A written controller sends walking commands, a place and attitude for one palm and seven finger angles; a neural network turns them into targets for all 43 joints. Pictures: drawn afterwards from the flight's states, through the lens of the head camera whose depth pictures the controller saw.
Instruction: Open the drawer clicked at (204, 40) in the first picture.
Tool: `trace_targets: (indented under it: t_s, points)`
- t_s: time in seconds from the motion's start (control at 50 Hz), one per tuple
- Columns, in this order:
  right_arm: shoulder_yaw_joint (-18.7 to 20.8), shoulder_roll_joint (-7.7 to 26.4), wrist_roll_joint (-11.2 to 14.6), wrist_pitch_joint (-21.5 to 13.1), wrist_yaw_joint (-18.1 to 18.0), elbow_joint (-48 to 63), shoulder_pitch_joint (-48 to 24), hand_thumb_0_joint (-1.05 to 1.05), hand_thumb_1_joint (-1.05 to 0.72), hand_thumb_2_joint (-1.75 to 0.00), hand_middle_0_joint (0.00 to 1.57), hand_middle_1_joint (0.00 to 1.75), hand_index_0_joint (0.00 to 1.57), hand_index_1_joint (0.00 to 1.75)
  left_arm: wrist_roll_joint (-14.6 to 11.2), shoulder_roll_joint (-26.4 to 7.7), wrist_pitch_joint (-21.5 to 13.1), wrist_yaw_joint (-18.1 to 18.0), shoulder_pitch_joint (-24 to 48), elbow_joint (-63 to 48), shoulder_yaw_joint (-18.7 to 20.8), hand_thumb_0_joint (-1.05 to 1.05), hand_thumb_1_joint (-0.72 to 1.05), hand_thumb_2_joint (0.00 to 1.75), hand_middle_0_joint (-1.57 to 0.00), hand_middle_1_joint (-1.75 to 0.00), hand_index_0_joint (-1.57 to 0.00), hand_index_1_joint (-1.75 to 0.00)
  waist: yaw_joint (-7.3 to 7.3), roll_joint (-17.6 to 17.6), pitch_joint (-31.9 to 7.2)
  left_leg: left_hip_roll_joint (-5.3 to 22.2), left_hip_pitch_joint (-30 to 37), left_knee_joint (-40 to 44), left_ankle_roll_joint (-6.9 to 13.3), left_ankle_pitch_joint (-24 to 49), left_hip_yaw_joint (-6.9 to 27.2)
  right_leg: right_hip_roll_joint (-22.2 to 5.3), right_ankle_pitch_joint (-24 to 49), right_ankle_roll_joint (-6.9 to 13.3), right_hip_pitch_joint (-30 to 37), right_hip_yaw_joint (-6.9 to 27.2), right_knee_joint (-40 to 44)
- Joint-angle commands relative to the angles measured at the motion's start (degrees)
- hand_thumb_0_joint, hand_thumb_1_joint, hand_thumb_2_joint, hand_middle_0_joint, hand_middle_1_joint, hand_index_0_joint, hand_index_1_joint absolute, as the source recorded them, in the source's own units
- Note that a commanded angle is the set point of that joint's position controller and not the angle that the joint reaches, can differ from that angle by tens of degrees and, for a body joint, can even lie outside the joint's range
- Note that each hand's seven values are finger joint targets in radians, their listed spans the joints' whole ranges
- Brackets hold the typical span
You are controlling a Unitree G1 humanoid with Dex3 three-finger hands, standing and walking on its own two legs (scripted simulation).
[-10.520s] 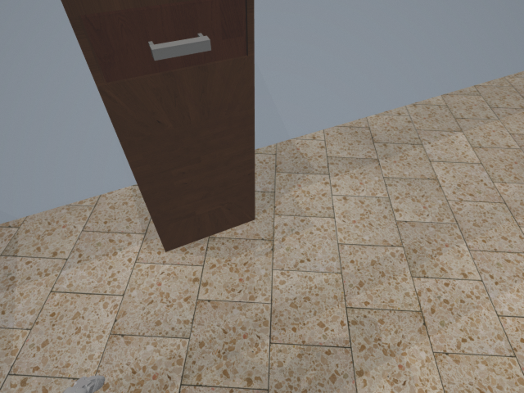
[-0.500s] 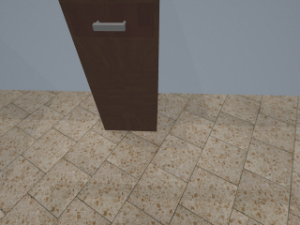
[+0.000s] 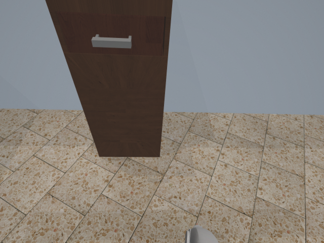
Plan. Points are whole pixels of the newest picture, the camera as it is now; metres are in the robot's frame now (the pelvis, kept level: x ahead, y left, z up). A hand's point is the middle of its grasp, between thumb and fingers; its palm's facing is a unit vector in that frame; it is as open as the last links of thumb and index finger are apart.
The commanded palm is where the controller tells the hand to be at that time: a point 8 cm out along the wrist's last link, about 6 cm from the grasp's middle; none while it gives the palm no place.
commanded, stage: take the last steps up to it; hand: left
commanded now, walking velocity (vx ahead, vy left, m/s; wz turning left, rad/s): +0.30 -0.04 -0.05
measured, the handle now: (112, 39) +0.78 +0.23 +0.12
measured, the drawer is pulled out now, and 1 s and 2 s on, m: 0.00 0.00 0.00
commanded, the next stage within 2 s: come to a stop and stand still in 0.46 s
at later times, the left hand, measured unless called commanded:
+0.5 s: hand (117, 226) +0.20 +0.13 -0.16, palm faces +0.05 -0.97 -0.22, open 7.2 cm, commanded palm none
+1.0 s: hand (118, 209) +0.25 +0.14 -0.17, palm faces +0.05 -0.96 -0.29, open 7.4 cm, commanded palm none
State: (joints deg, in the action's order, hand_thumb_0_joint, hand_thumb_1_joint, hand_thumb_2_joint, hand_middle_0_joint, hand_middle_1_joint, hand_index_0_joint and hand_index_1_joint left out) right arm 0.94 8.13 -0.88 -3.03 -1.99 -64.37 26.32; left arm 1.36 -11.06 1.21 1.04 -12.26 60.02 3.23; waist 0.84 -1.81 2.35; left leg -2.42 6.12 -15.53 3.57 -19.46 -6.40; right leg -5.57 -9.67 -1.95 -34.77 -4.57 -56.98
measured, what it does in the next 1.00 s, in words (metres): walks ahead: right foot, then left foot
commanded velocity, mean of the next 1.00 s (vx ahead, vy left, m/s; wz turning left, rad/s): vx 0.04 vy -0.02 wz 0.01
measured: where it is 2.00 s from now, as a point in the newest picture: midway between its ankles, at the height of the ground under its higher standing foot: outside the picture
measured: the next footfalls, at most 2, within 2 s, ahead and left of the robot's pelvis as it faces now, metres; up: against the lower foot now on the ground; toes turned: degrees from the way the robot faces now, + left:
right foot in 0.18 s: +0.22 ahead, -0.12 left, +0.00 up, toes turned -9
left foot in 0.64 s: +0.33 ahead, +0.10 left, +0.00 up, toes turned +8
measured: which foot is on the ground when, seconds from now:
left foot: down 0.00-0.18, up 0.20-0.62, down 0.64-1.00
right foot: up 0.00-0.16, down 0.18-0.70, up 0.72-1.00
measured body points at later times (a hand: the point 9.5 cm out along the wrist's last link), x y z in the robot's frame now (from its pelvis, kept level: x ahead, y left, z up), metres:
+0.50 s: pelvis +0.18 -0.05 +0.00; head +0.19 -0.06 +0.45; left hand +0.20 +0.18 -0.14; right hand +0.22 -0.28 -0.16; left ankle +0.26 +0.11 -0.69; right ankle +0.18 -0.12 -0.74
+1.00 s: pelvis +0.21 -0.06 -0.01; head +0.25 -0.08 +0.44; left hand +0.25 +0.19 -0.15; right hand +0.31 -0.29 -0.17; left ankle +0.29 +0.09 -0.74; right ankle +0.20 -0.18 -0.72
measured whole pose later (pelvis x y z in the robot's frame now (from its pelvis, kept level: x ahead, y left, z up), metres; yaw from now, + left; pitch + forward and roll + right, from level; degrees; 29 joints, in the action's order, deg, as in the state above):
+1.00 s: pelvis +0.21 -0.06 -0.01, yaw -1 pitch -1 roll +1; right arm 3.4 9.8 -1.4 1.9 -1.6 -57.8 5.2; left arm 1.1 -11.4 2.0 -1.5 -12.4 57.6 4.0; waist -1.1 0.9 5.9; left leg 6.1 -19.6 -29.1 -2.1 -7.6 -6.7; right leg -3.3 -25.7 -1.4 -19.9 -2.6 -48.0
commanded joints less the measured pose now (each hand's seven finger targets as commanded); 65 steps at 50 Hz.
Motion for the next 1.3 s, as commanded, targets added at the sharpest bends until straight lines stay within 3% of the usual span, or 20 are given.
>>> trace_targets:
  t_s: [0.0, 0.06, 0.12, 0.14, 0.16, 0.18, 0.24, 0.32, 0.56, 0.6, 0.64, 0.7, 0.76, 0.86, 0.96, 0.98, 1.02, 1.06, 1.16, 1.28]
  points:
    - [1.5, 6.9, -0.6, -1.5, -1.0, -0.2, 6.8, 0.00, -0.90, -0.90, 0.20, 0.30, 0.20, 0.30, -0.4, -0.7, -1.9, 0.3, 10.1, -6.9, -0.4, 0.00, 0.90, 0.90, -0.20, -0.30, -0.20, -0.30, 2.59, 7.3, 8.6, 18.3, 0.7, 1.4, 4.9, 42.0, 8.4, 0.5, -1.4, 1.6, -7.3, -1.1, 9.6]
    - [1.4, 7.6, -0.7, -1.1, -1.0, -1.3, 7.5, 0.00, -0.90, -0.90, 0.20, 0.30, 0.20, 0.30, -0.6, -0.7, -2.6, 0.1, 8.9, -6.7, -0.6, 0.00, 0.90, 0.90, -0.20, -0.30, -0.20, -0.30, 1.29, 8.8, 6.2, 17.5, -1.0, -4.5, 3.8, 58.3, 6.0, 4.3, -4.9, 3.9, 4.0, -4.4, 16.9]
    - [2.0, 9.6, 0.1, -1.0, -0.8, -0.7, 4.6, 0.00, -0.90, -0.90, 0.20, 0.30, 0.20, 0.30, -0.2, -3.6, -3.9, -0.4, -7.6, -1.5, 0.5, 0.00, 0.90, 0.90, -0.20, -0.30, -0.20, -0.30, -6.39, 7.0, -2.8, 14.7, -7.4, -23.0, 0.9, 60.9, 3.1, 6.9, 2.4, 5.9, 27.8, -5.2, 26.3]
    - [2.1, 8.0, 0.8, -1.2, -0.2, 0.0, 4.4, 0.00, -0.90, -0.90, 0.20, 0.30, 0.20, 0.30, 0.3, -7.9, -4.8, -0.9, -15.5, 0.7, 1.6, 0.00, 0.90, 0.90, -0.20, -0.30, -0.20, -0.30, -9.63, 2.0, -8.7, 11.5, -19.9, -37.2, -0.9, 44.5, 2.0, -2.1, 10.6, 9.7, 43.5, 4.6, 26.4]
    - [1.8, 4.9, 1.5, -1.5, 0.1, 1.5, 6.4, 0.00, -0.90, -0.90, 0.20, 0.30, 0.20, 0.30, -0.2, -12.7, -5.1, -1.6, -20.8, 1.8, 2.8, 0.00, 0.90, 0.90, -0.20, -0.30, -0.20, -0.30, -9.04, -9.3, -15.1, 1.6, -33.9, -56.3, -3.2, -8.0, 0.5, -19.4, 25.4, 17.4, 53.5, 29.3, 31.3]
    - [2.1, 5.7, 1.6, -1.0, -0.1, 2.4, 3.7, 0.00, -0.90, -0.90, 0.20, 0.30, 0.20, 0.30, -1.2, -13.6, -4.6, -1.9, -18.7, 1.3, 2.8, 0.00, 0.90, 0.90, -0.20, -0.30, -0.20, -0.30, -8.23, -3.9, -13.5, 3.1, -35.3, -64.8, -1.6, -13.5, 6.8, -22.4, 20.8, 20.5, 47.3, 31.7, 36.9]
    - [2.1, 2.7, 0.2, 0.6, 0.8, 3.0, -1.1, 0.00, -0.90, -0.90, 0.20, 0.30, 0.20, 0.30, -1.1, -6.4, -4.5, -2.3, -4.2, -1.9, 1.0, 0.00, 0.90, 0.90, -0.20, -0.30, -0.20, -0.30, -2.25, 2.1, 2.5, 9.5, -36.4, -62.3, -1.8, -1.9, 8.7, -16.0, -4.2, 14.3, 21.4, 20.1, 44.5]
    - [2.0, 0.0, -0.6, 2.8, 1.4, 2.0, 3.2, 0.00, -0.90, -0.90, 0.20, 0.30, 0.20, 0.30, -0.5, -2.1, -5.3, -2.2, -1.6, -2.1, -0.4, 0.00, 0.90, 0.90, -0.20, -0.30, -0.20, -0.30, 2.24, -3.8, 3.2, 9.9, -30.9, -50.6, -3.8, 3.4, 5.7, -9.1, -0.2, 9.9, 12.2, 5.6, 47.3]
    - [1.3, 1.6, -0.3, 0.6, 2.1, 6.6, -14.0, 0.00, -0.90, -0.90, 0.20, 0.30, 0.20, 0.30, -0.2, -3.8, -5.2, -2.3, -10.8, 2.8, 0.0, 0.00, 0.90, 0.90, -0.20, -0.30, -0.20, -0.30, -2.23, -3.2, 0.8, 7.1, -26.8, -18.4, -5.2, 6.9, 1.2, -9.2, 21.7, 10.3, 27.5, 5.2, 37.9]
    - [0.8, 3.0, -0.3, 0.0, 1.1, 4.1, -9.6, 0.00, -0.90, -0.90, 0.20, 0.30, 0.20, 0.30, -0.8, -1.8, -4.3, -2.9, -10.7, 3.4, -1.0, 0.00, 0.90, 0.90, -0.20, -0.30, -0.20, -0.30, -0.53, 0.1, -2.8, 7.6, -14.4, -8.9, -5.0, 26.0, 2.4, -4.3, 25.5, 5.9, 25.8, 1.8, 28.9]
    - [1.3, 8.1, 0.1, 0.0, -0.1, 2.7, -6.1, 0.00, -0.90, -0.90, 0.20, 0.30, 0.20, 0.30, -1.3, 1.2, -3.7, -3.6, -14.3, 3.8, -2.3, 0.00, 0.90, 0.90, -0.20, -0.30, -0.20, -0.30, -0.55, 9.3, -9.4, 19.9, 0.2, -14.1, 1.1, 63.5, 10.4, -0.1, 3.1, 1.4, 18.2, -0.1, 25.2]
    - [1.6, 9.3, 0.6, 1.7, -1.4, 2.9, -8.9, 0.00, -0.90, -0.90, 0.20, 0.30, 0.20, 0.30, -1.0, -1.4, -1.3, -4.1, -12.7, 3.4, -1.7, 0.00, 0.90, 0.90, -0.20, -0.30, -0.20, -0.30, -0.07, 16.2, -3.6, 24.3, -7.0, -8.0, 6.5, 73.4, 13.1, 1.4, -21.9, 0.1, 16.7, 1.2, 13.4]
    - [2.7, 10.2, 0.3, 3.0, -1.9, 4.3, -11.7, 0.00, -0.90, -0.90, 0.20, 0.30, 0.20, 0.30, -0.6, -2.5, 0.2, -3.7, -10.5, 1.6, -0.5, 0.00, 0.90, 0.90, -0.20, -0.30, -0.20, -0.30, -0.15, 12.1, -1.0, 24.5, -11.9, -6.2, 7.9, 62.0, 12.3, 1.3, -23.2, 0.7, 14.1, 3.9, 4.2]
    - [4.6, 11.1, -0.3, 3.7, -1.2, 7.7, -15.9, 0.00, -0.90, -0.90, 0.20, 0.30, 0.20, 0.30, -0.3, -1.4, 1.2, -3.0, -9.3, -1.7, 0.9, 0.00, 0.90, 0.90, -0.20, -0.30, -0.20, -0.30, -0.88, 7.8, -8.5, 22.9, -12.3, -6.8, 7.4, 43.9, 9.6, 2.7, -19.2, 0.0, 11.2, 4.0, -2.9]
    - [4.8, 10.5, -0.6, 4.3, 0.3, 9.5, -21.1, 0.00, -0.90, -0.90, 0.20, 0.30, 0.20, 0.30, -0.3, -0.4, 0.3, -2.5, -12.0, -2.3, 0.6, 0.00, 0.90, 0.90, -0.20, -0.30, -0.20, -0.30, -3.22, 12.2, -7.7, 18.1, -23.7, -6.4, 2.8, 10.5, 8.2, 2.6, -10.8, 0.5, 23.3, 0.2, 18.2]
    - [4.5, 9.1, -0.3, 4.6, 0.6, 9.7, -21.6, 0.00, -0.90, -0.90, 0.20, 0.30, 0.20, 0.30, -0.2, -1.5, -0.2, -2.6, -15.3, -1.1, 0.8, 0.00, 0.90, 0.90, -0.20, -0.30, -0.20, -0.30, -4.94, 8.8, -7.2, 15.0, -28.8, -9.6, 0.3, -0.1, 6.9, 2.3, -6.0, 0.4, 28.7, 0.5, 26.7]
    - [3.2, 2.6, 0.3, 5.6, 1.6, 11.2, -20.0, 0.00, -0.90, -0.90, 0.20, 0.30, 0.20, 0.30, 0.9, -9.6, -1.3, -2.7, -10.4, -3.2, 1.0, 0.00, 0.90, 0.90, -0.20, -0.30, -0.20, -0.30, -3.65, -16.8, 1.2, 4.1, -35.6, -26.6, -5.6, -11.7, 3.0, -13.9, -23.1, 5.4, 17.5, 24.0, 47.5]
    - [3.8, 5.8, -0.1, 6.4, 2.3, 11.6, -21.8, 0.00, -0.90, -0.90, 0.20, 0.30, 0.20, 0.30, 0.7, -10.9, -1.0, -3.1, -3.6, -6.2, 1.3, 0.00, 0.90, 0.90, -0.20, -0.30, -0.20, -0.30, -2.82, -9.2, 6.4, 6.4, -31.8, -34.1, -4.6, -7.1, 7.9, -16.7, -35.6, 8.7, 4.9, 28.3, 53.7]
    - [3.9, 7.7, -0.6, 5.7, 2.6, 6.4, -11.8, 0.00, -0.90, -0.90, 0.20, 0.30, 0.20, 0.30, -0.3, -8.4, -2.1, -2.9, -3.2, -5.8, 1.2, 0.00, 0.90, 0.90, -0.20, -0.30, -0.20, -0.30, -1.31, -6.0, 4.2, 4.3, -35.8, -41.2, -5.3, 4.3, 8.0, -10.4, -10.3, 5.6, 19.4, 16.1, 46.3]
    - [3.6, 8.1, -0.6, 5.9, 2.0, 8.0, -13.0, 0.00, -0.90, -0.90, 0.20, 0.30, 0.20, 0.30, -0.3, -7.6, -2.5, -4.0, -11.9, -2.8, 1.5, 0.00, 0.90, 0.90, -0.20, -0.30, -0.20, -0.30, -4.89, -5.7, -2.5, 3.8, -40.2, -42.1, -7.4, 2.1, 9.1, -13.8, 13.9, 8.3, 35.8, 15.6, 40.2]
